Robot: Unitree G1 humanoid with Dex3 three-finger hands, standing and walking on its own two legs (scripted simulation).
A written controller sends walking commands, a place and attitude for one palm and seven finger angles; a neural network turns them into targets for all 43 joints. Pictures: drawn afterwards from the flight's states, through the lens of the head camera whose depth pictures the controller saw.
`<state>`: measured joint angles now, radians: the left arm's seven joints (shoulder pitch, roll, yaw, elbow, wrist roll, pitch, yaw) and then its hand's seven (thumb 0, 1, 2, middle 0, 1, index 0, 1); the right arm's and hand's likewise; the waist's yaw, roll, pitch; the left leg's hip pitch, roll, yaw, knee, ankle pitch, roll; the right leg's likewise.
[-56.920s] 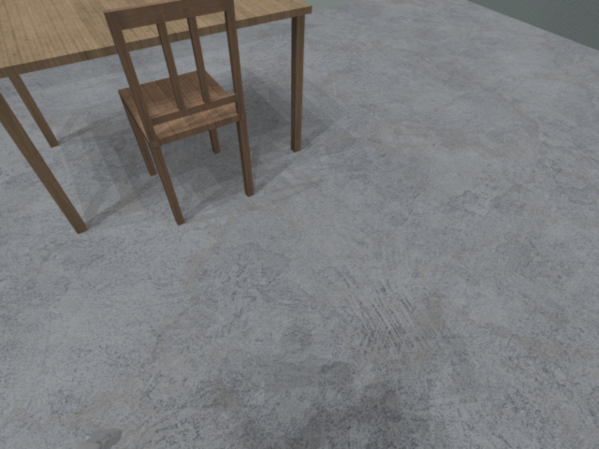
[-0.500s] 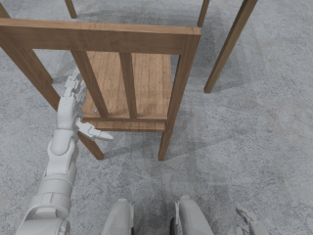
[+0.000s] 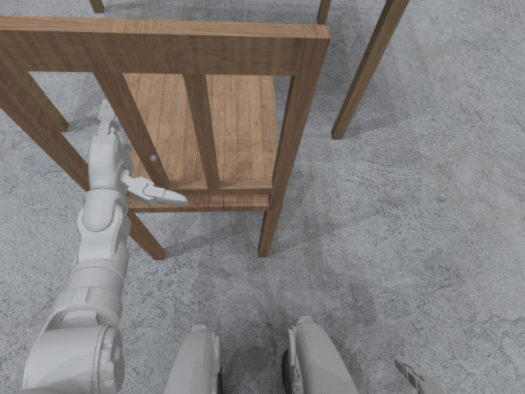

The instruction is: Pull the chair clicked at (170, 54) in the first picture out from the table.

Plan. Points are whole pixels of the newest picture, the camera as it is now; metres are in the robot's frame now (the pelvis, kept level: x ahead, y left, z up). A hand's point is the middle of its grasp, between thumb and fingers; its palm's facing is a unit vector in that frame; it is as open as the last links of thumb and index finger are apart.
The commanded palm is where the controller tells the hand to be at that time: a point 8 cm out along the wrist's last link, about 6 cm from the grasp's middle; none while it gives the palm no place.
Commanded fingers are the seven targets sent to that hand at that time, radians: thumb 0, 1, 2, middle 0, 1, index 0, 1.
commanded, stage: push the fingers through the gap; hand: left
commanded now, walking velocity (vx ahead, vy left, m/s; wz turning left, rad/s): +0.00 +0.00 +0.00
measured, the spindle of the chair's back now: (141, 141) +0.48 +0.16 +0.03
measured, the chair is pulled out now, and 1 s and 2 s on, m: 0.33 0.33 0.37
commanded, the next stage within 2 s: hook a spindle and tug to test in 0.36 s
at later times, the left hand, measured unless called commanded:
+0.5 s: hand (158, 158) +0.45 +0.14 +0.03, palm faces -0.01 -1.00 -0.03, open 16.9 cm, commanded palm +0.42 +0.19 +0.03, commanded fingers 0.00 -0.50 0.30 -0.11 -0.24 -0.11 -0.24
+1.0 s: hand (155, 159) +0.45 +0.14 +0.03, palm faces +0.00 -1.00 -0.02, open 12.3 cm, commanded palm +0.42 +0.19 +0.03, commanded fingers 0.00 0.23 0.61 -0.50 -1.45 -0.50 -1.45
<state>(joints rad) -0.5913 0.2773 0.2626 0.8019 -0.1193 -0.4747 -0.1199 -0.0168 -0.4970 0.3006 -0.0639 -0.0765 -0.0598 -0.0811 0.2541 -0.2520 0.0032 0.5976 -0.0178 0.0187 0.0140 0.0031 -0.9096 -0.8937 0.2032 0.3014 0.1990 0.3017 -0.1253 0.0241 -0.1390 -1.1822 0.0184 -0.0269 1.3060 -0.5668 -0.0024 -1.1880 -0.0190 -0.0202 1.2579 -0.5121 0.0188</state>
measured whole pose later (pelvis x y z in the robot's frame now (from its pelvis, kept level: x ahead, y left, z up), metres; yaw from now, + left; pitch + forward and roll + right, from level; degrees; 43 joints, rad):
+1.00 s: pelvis +0.00 +0.00 +0.00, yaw +0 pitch +25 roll -2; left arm -0.58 0.27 0.25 0.82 -0.12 -0.49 -0.10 -0.02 -0.24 0.41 -0.39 -1.09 -0.38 -1.09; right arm 0.26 -0.25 0.00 0.59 -0.01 0.05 0.02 0.00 -0.91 -0.89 0.20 0.30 0.20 0.30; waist -0.12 0.02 -0.15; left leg -1.17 0.02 -0.03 1.29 -0.56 -0.01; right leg -1.17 -0.02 -0.02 1.25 -0.51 0.01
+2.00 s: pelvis +0.03 +0.00 +0.01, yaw +0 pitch +25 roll -1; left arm -0.28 0.19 0.16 0.50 -0.15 -0.47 -0.08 0.01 0.72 0.76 -0.43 -1.43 -0.42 -1.45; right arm 0.23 -0.23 -0.01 0.54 -0.01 0.05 0.04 0.00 -0.91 -0.89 0.20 0.30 0.20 0.30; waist -0.08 0.02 -0.16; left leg -1.08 0.02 -0.02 1.24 -0.59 0.00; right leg -1.09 -0.02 -0.01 1.20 -0.54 0.02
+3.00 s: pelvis -0.05 -0.01 +0.11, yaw -3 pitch +3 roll +0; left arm -0.36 0.13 0.06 0.99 -0.07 -0.29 0.11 0.06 0.70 0.77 -0.32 -1.13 -0.50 -1.45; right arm 0.22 -0.25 -0.03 0.71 0.04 0.04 -0.10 0.00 -0.91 -0.89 0.20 0.30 0.20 0.30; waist -0.05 0.03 0.08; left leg -0.44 0.04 0.05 0.59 -0.26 -0.02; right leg -0.46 -0.01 -0.01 0.52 -0.12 0.00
